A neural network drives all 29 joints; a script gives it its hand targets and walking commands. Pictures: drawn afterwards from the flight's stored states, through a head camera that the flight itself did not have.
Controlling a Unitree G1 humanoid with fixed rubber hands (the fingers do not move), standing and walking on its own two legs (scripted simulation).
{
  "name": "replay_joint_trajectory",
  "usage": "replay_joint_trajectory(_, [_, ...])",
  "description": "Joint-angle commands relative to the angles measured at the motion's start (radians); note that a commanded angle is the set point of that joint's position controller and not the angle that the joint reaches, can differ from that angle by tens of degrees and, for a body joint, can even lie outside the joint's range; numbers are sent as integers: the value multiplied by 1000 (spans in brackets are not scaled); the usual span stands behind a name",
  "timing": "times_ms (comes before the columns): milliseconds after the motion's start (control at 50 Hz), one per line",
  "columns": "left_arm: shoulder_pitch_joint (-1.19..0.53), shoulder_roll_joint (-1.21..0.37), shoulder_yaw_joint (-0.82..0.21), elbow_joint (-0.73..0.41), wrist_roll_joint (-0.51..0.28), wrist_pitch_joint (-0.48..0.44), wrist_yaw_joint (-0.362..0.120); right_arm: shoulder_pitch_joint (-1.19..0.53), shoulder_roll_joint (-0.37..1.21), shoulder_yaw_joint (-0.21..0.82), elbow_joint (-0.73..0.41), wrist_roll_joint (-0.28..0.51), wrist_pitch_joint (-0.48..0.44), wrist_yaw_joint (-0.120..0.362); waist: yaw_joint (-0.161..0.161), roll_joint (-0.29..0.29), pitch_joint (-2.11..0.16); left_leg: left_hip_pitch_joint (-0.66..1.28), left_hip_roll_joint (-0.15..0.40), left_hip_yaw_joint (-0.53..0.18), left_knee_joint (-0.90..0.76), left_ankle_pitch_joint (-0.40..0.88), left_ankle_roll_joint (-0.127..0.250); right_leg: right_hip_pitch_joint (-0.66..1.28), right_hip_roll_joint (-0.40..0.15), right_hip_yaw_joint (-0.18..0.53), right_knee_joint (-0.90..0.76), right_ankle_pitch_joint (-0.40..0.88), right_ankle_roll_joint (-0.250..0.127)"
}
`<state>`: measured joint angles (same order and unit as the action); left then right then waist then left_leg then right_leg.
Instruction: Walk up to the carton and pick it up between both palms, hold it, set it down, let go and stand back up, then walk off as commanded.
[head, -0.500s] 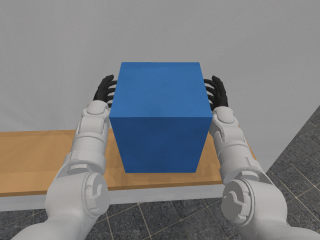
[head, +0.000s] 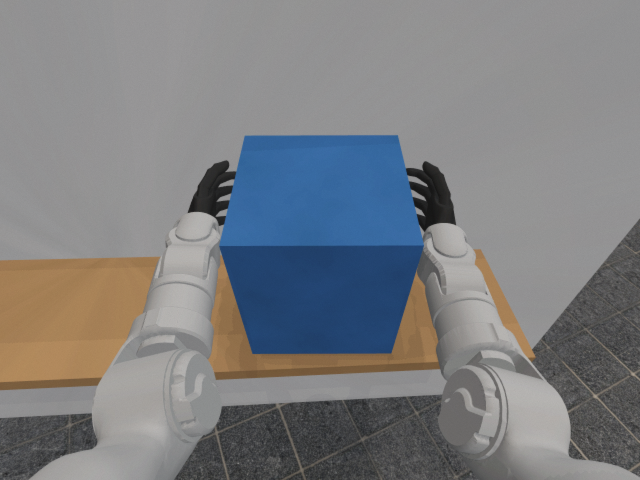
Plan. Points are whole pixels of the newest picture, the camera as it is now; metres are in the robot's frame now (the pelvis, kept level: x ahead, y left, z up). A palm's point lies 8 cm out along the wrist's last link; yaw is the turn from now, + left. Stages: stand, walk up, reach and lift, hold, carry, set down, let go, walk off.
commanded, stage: set down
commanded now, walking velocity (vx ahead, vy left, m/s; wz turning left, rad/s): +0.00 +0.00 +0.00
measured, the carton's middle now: (321, 249) +0.42 -0.02 +0.08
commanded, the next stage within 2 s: none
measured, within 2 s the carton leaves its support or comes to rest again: rests again in 0.70 s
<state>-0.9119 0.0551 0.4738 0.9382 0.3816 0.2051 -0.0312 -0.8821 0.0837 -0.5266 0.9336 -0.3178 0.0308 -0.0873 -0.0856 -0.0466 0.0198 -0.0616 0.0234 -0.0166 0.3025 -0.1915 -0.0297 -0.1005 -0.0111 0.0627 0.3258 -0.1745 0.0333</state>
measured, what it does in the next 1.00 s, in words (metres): stands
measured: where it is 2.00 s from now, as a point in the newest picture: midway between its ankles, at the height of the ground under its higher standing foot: outside the picture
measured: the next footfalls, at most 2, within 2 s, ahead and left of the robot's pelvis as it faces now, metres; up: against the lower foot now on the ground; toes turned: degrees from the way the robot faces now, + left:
none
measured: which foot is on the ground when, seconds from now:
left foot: down 0.00-1.00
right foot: down 0.00-1.00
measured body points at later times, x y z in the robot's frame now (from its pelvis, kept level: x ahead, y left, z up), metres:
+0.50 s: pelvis +0.00 +0.00 +0.00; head +0.00 +0.02 +0.45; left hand +0.44 +0.13 +0.12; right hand +0.41 -0.17 +0.13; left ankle -0.01 +0.14 -0.75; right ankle +0.00 -0.14 -0.75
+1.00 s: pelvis +0.00 +0.00 +0.00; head +0.01 +0.02 +0.45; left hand +0.44 +0.13 +0.11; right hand +0.41 -0.17 +0.12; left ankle -0.01 +0.14 -0.75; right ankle +0.00 -0.14 -0.75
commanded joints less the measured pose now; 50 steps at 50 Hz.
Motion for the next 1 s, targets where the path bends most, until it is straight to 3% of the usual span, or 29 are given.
replay_joint_trajectory(0, [-553,-471,-112,1,-16,-99,-160,-486,492,210,-155,-6,-57,150,-1,22,-367,-107,-76,140,-65,164,9,275,19,-145,-9,470,60])
replay_joint_trajectory(540, [-494,-479,-104,13,7,-160,-158,-418,496,198,-155,-47,-104,159,0,26,-364,-128,-74,144,-56,163,7,257,20,-151,1,494,62])
replay_joint_trajectory(980, [-456,-369,-19,50,52,-178,-158,-344,427,142,-151,-86,-105,163,12,19,-307,-127,-71,151,-64,132,16,214,23,-153,-8,443,65])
